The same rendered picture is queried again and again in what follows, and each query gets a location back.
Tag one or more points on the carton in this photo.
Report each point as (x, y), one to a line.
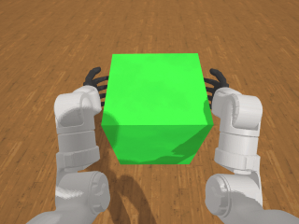
(156, 109)

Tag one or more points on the robot right hand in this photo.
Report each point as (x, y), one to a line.
(221, 83)

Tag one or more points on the robot right forearm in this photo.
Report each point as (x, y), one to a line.
(240, 126)

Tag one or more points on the robot left hand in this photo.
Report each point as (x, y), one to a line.
(89, 81)

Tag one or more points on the robot left forearm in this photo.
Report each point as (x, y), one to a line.
(74, 118)

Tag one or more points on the left robot upper arm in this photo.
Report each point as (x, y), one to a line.
(80, 197)

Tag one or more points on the right robot upper arm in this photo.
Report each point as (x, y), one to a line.
(236, 199)

